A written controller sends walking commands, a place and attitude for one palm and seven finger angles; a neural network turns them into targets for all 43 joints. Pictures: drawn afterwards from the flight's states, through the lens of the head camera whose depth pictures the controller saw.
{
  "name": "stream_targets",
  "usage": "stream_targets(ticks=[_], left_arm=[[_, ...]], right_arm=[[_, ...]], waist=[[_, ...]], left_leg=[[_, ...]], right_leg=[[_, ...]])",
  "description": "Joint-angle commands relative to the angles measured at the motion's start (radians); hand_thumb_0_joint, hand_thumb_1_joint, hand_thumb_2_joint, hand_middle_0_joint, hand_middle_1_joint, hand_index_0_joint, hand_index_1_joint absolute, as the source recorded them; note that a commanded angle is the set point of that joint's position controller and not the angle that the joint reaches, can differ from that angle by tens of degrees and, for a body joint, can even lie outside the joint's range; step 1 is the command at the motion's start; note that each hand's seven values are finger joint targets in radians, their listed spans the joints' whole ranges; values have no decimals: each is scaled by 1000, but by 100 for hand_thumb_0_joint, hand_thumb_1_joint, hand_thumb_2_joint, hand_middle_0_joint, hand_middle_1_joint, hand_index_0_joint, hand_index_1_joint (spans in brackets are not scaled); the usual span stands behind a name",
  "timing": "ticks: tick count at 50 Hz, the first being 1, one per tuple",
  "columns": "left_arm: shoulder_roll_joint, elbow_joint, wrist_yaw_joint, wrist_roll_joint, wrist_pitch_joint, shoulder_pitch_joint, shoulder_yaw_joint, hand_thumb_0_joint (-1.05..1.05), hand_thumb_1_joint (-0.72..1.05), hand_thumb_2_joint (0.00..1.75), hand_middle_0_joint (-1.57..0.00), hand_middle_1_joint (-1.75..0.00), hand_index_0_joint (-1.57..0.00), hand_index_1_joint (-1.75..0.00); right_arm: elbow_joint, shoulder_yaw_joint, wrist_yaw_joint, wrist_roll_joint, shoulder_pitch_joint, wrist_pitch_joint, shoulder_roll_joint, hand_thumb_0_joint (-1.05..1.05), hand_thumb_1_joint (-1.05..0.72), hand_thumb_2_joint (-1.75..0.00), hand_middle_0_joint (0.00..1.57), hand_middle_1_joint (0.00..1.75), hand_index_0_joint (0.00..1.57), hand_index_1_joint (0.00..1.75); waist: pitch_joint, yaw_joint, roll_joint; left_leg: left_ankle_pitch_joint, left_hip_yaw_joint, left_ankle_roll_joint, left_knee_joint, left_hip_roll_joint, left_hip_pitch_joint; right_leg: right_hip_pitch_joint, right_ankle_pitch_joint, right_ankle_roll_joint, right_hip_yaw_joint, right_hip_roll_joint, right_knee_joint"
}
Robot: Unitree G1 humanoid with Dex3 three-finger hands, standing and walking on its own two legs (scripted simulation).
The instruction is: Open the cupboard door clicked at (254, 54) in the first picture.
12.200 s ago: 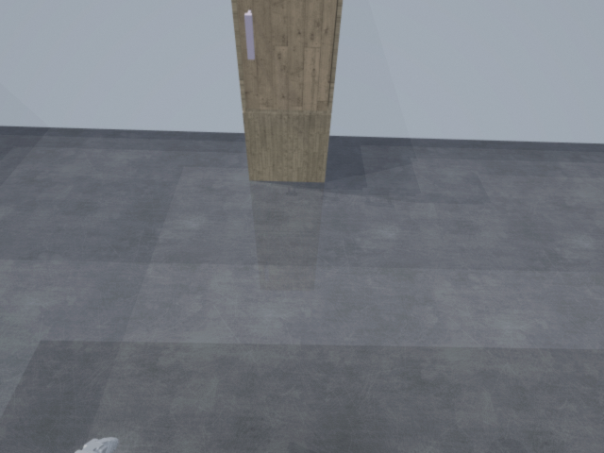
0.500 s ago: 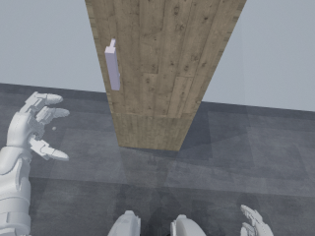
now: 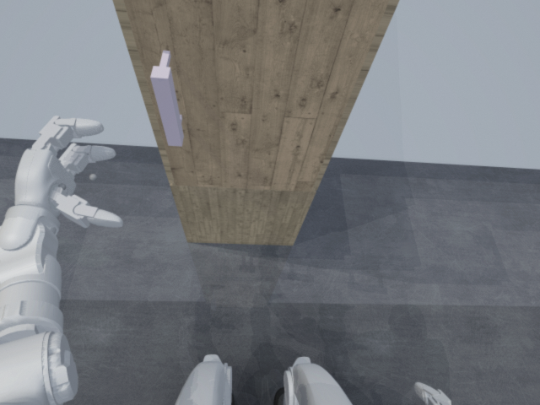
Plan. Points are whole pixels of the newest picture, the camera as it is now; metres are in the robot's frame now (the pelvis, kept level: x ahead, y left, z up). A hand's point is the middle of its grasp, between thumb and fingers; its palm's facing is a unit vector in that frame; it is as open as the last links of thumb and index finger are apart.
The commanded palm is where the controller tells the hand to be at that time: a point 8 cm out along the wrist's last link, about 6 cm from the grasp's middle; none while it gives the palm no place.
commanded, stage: move the hooked fingers beside the handle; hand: left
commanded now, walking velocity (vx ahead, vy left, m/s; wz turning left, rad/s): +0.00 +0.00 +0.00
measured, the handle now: (171, 101) +0.57 +0.16 +0.05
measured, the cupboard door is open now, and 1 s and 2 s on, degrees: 0 0 0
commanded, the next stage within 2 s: slide the fingers in behind the handle in 1.44 s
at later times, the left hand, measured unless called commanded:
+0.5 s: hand (119, 137) +0.50 +0.23 +0.05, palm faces +0.01 -1.00 +0.01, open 14.0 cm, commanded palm +0.49 +0.27 +0.04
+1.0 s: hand (118, 127) +0.52 +0.24 +0.04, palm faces +0.02 -1.00 +0.00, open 14.0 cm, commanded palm +0.51 +0.26 +0.04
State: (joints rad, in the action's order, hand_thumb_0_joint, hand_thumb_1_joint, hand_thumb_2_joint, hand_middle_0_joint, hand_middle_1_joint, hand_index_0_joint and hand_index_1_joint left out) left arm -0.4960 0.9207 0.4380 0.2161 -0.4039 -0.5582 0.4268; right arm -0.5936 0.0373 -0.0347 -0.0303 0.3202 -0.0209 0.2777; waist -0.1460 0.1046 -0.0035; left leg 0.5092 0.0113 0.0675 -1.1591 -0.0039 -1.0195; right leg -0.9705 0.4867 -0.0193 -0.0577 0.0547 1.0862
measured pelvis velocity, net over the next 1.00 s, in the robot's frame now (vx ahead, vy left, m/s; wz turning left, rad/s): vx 0.00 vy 0.01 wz -0.03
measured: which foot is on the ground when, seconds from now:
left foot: down 0.00-1.00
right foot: down 0.00-1.00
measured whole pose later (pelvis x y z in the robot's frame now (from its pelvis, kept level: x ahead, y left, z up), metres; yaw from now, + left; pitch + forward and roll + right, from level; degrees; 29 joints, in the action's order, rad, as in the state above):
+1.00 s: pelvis +0.00 +0.01 -0.01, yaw -2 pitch +27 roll -6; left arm -0.65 1.16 0.35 0.10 -0.40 -0.89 0.48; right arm -0.61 0.07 0.00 0.01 0.40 0.10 0.27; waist -0.12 0.20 -0.02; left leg 0.53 0.00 0.07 -1.22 0.02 -1.17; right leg -1.11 0.49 -0.01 -0.07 0.08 1.11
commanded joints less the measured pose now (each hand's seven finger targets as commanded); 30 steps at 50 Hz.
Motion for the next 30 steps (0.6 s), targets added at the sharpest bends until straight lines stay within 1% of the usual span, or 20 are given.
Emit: stream_targets(ticks=[1, 3, 4, 6, 7, 8, 9, 10, 14, 16, 17, 18, 20, 21, 22, 23, 26, 27, 29, 30], left_arm=[[-308, -153, -10, 4, -75, -363, 64, 0, -50, 30, -30, -120, -30, -120], [-279, -114, -12, -4, -78, -430, 28, 0, -50, 30, -30, -120, -30, -120], [-290, -99, -15, -7, -80, -447, 34, 0, -50, 30, -30, -120, -30, -120], [-295, -98, -17, -18, -91, -497, 27, 0, -50, 30, -30, -120, -30, -120], [-274, -102, -20, -16, -94, -511, 12, 0, -50, 30, -30, -120, -30, -120], [-283, -109, -22, -18, -98, -525, 16, 0, -50, 30, -30, -120, -30, -120], [-290, -79, -26, -21, -94, -514, 25, 0, -50, 30, -30, -120, -30, -120], [-289, -68, -27, -19, -94, -541, 19, 0, -50, 30, -30, -120, -30, -120], [-323, -24, -45, -42, -84, -594, 29, 0, -50, 30, -30, -120, -30, -120], [-332, -32, -57, -52, -90, -605, 35, 0, -50, 30, -30, -120, -30, -120], [-338, -11, -65, -54, -90, -629, 35, 0, -50, 30, -30, -120, -30, -120], [-311, 3, -68, -58, -88, -661, 9, 0, -50, 30, -30, -120, -30, -120], [-352, 36, -79, -63, -87, -705, 32, 0, -50, 30, -30, -120, -30, -120], [-376, 37, -82, -73, -89, -714, 44, 0, -50, 30, -30, -120, -30, -120], [-382, 27, -84, -77, -91, -729, 46, 0, -50, 30, -30, -120, -30, -120], [-382, 33, -84, -82, -92, -734, 43, 0, -50, 30, -30, -120, -30, -120], [-400, 83, -88, -98, -80, -755, 44, 0, -50, 30, -30, -120, -30, -120], [-375, 93, -88, -98, -72, -786, 21, 0, -50, 30, -30, -120, -30, -120], [-423, 103, -93, -103, -62, -782, 57, 0, -50, 30, -30, -120, -30, -120], [-431, 84, -93, -106, -67, -812, 56, 0, -50, 30, -30, -120, -30, -120]], right_arm=[[73, -72, -10, 6, 115, -6, 188, 0, -90, -90, 20, 30, 20, 30], [65, -69, -9, 6, 116, 3, 184, 0, -90, -90, 20, 30, 20, 30], [61, -70, -9, 7, 121, 7, 189, 0, -90, -90, 20, 30, 20, 30], [53, -70, -9, 11, 131, 14, 192, 0, -90, -90, 20, 30, 20, 30], [52, -72, -7, 13, 134, 17, 191, 0, -90, -90, 20, 30, 20, 30], [49, -72, -5, 16, 137, 20, 193, 0, -90, -90, 20, 30, 20, 30], [45, -72, -5, 16, 142, 25, 195, 0, -90, -90, 20, 30, 20, 30], [41, -69, -4, 18, 150, 30, 195, 0, -90, -90, 20, 30, 20, 30], [38, -63, -3, 20, 158, 47, 198, 0, -90, -90, 20, 30, 20, 30], [39, -62, 0, 23, 166, 53, 196, 0, -90, -90, 20, 30, 20, 30], [34, -61, 0, 25, 169, 57, 199, 0, -90, -90, 20, 30, 20, 30], [29, -59, 0, 24, 171, 59, 197, 0, -90, -90, 20, 30, 20, 30], [24, -54, -2, 28, 182, 61, 205, 0, -90, -90, 20, 30, 20, 30], [26, -54, -2, 30, 187, 63, 209, 0, -90, -90, 20, 30, 20, 30], [28, -53, -1, 32, 189, 64, 208, 0, -90, -90, 20, 30, 20, 30], [27, -52, 1, 34, 192, 66, 207, 0, -90, -90, 20, 30, 20, 30], [22, -47, 3, 38, 212, 77, 211, 0, -90, -90, 20, 30, 20, 30], [21, -45, 7, 38, 213, 78, 207, 0, -90, -90, 20, 30, 20, 30], [24, -46, 6, 40, 226, 84, 216, 0, -90, -90, 20, 30, 20, 30], [24, -44, 6, 44, 235, 84, 216, 0, -90, -90, 20, 30, 20, 30]], waist=[[-417, -11, -130], [-383, 12, -125], [-383, 11, -132], [-419, 18, -154], [-428, 22, -166], [-449, 18, -174], [-449, 19, -164], [-440, 31, -151], [-431, 39, -149], [-467, 32, -195], [-441, 48, -172], [-421, 67, -162], [-406, 77, -150], [-433, 74, -159], [-466, 70, -191], [-480, 72, -197], [-469, 90, -198], [-454, 103, -203], [-475, 100, -184], [-497, 102, -212]], left_leg=[[-419, -93, -49, 140, 37, 377], [-384, -97, -47, 137, 39, 361], [-376, -101, -48, 137, 39, 362], [-408, -115, -54, 132, 45, 406], [-426, -120, -57, 129, 45, 423], [-439, -126, -60, 126, 46, 435], [-431, -124, -58, 124, 46, 429], [-446, -128, -56, 118, 46, 422], [-397, -124, -51, 117, 43, 378], [-432, -123, -55, 111, 45, 413], [-412, -130, -56, 112, 48, 401], [-391, -127, -49, 107, 47, 381], [-358, -131, -44, 99, 46, 345], [-368, -130, -46, 98, 46, 353], [-389, -127, -45, 89, 43, 360], [-399, -130, -47, 85, 44, 366], [-436, -133, -47, 69, 48, 357], [-419, -132, -44, 65, 48, 345], [-422, -129, -39, 57, 48, 326], [-452, -138, -44, 56, 51, 353]], right_leg=[[103, -262, -16, 31, -5, -100], [73, -239, -13, 28, -5, -102], [63, -228, -15, 26, -5, -100], [33, -228, -17, 22, -3, -89], [21, -231, -17, 19, -4, -89], [20, -231, -18, 18, -4, -85], [19, -227, -17, 19, -3, -88], [15, -238, -18, 17, -1, -84], [20, -220, -15, 19, -2, -84], [10, -233, -17, 22, 0, -80], [-8, -218, -16, 17, 1, -81], [-20, -211, -12, 19, 1, -85], [-24, -197, -14, 20, 3, -79], [-18, -201, -13, 21, 2, -76], [-12, -215, -13, 25, 1, -71], [-13, -219, -14, 24, 2, -68], [-35, -241, -13, 20, 5, -58], [-47, -233, -10, 20, 5, -61], [-26, -245, -10, 23, 6, -59], [-38, -253, -13, 18, 7, -49]])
